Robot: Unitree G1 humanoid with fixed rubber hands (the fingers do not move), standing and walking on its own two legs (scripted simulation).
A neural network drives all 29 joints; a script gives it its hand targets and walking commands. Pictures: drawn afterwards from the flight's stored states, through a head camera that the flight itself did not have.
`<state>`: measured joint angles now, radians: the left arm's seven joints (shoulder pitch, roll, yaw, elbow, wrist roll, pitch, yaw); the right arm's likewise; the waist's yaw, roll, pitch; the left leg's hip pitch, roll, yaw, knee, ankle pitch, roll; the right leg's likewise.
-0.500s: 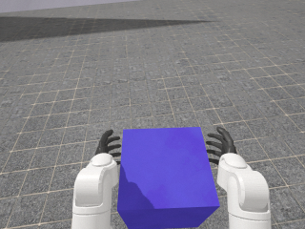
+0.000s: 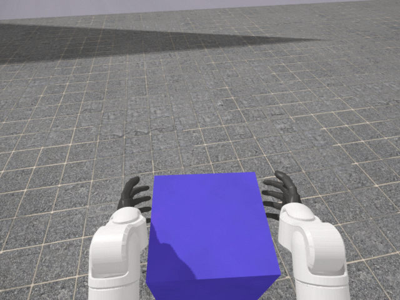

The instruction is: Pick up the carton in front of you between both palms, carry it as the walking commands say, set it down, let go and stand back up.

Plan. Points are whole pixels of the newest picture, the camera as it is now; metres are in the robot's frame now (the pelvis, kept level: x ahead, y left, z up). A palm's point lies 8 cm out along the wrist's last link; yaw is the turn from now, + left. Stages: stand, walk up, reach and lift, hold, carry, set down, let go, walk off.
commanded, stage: carry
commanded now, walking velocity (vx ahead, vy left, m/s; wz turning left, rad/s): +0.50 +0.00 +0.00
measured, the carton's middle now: (206, 244) +0.27 +0.01 -0.04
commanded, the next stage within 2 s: none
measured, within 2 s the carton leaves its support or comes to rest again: neither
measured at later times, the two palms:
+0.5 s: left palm (165, 115) +0.55 +0.12 +0.10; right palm (271, 110) +0.57 -0.16 +0.11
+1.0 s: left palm (165, 67) +0.88 +0.15 +0.09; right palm (242, 64) +0.88 -0.13 +0.09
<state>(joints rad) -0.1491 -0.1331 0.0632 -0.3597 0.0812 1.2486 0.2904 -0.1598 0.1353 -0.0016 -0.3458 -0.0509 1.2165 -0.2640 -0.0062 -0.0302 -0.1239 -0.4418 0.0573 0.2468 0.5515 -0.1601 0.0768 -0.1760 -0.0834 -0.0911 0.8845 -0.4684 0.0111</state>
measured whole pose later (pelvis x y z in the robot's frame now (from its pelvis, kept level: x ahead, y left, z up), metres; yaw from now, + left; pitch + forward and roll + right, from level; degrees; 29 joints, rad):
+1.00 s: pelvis +0.61 +0.01 +0.01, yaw -1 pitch +4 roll +0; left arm -0.17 -0.14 0.06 -0.35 0.09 1.25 0.28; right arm -0.19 0.14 -0.01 -0.33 -0.07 1.20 -0.25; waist -0.01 -0.02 -0.05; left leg -0.40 0.05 0.25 0.49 -0.16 0.06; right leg -0.31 -0.07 -0.07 1.11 -0.44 0.00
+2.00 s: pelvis +1.19 +0.01 +0.01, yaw +0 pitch +4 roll +0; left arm -0.21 -0.14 0.06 -0.39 0.10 1.21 0.27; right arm -0.20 0.14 -0.03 -0.38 -0.08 1.19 -0.24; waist -0.01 -0.03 0.04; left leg -0.36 0.04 0.24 0.37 -0.07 0.08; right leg -0.28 -0.05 -0.08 0.61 -0.50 0.02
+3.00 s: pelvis +1.24 -0.02 +0.01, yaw +1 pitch +2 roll +0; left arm -0.27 -0.15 0.21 0.21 0.26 0.71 0.04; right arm -0.28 0.16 -0.20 0.22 -0.26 0.70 -0.04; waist 0.00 0.00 -0.09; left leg -0.32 0.07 0.19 0.52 -0.23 0.02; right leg -0.20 -0.05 -0.14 0.52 -0.34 0.00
